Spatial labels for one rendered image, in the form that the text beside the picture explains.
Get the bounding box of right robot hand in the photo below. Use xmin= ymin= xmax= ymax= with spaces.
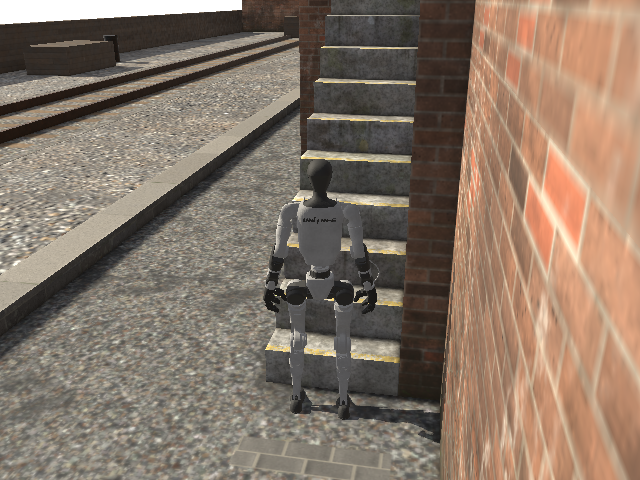
xmin=354 ymin=287 xmax=377 ymax=314

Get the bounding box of left robot foot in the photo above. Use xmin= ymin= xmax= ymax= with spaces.
xmin=290 ymin=387 xmax=305 ymax=414

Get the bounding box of robot left upper arm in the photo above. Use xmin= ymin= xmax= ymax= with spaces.
xmin=273 ymin=202 xmax=299 ymax=258

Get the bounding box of robot right upper arm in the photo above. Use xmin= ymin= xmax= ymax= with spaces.
xmin=341 ymin=202 xmax=365 ymax=259

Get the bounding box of humanoid robot torso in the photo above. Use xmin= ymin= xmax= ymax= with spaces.
xmin=296 ymin=197 xmax=344 ymax=300

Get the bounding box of right robot forearm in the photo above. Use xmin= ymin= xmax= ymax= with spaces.
xmin=355 ymin=243 xmax=375 ymax=291

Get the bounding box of left robot hand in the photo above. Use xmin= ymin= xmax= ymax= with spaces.
xmin=263 ymin=287 xmax=287 ymax=313

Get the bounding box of left robot forearm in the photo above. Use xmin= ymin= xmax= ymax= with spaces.
xmin=265 ymin=243 xmax=284 ymax=290

